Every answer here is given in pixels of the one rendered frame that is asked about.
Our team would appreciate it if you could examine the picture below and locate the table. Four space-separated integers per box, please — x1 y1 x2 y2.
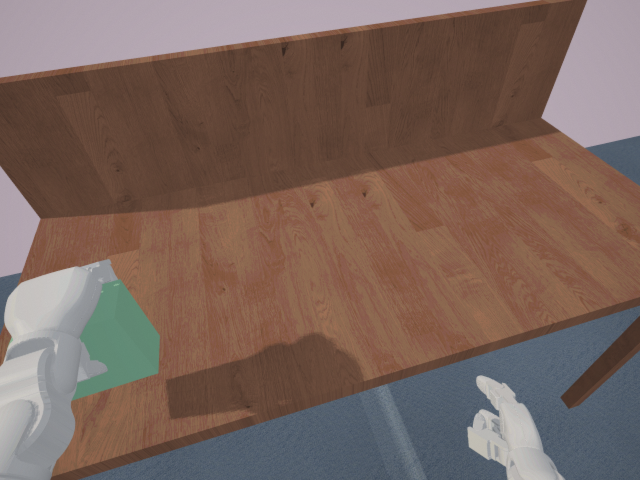
0 0 640 480

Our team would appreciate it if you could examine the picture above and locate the left robot hand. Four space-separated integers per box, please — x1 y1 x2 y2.
4 259 118 383

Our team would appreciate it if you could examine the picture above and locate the right robot hand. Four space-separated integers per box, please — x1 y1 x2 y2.
467 375 544 467

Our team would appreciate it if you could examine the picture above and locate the right robot forearm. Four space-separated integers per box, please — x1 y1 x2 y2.
506 447 565 480

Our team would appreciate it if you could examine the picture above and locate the left robot forearm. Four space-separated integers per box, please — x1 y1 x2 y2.
0 330 82 480

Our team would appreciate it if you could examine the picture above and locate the sponge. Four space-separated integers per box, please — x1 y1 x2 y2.
7 279 160 400

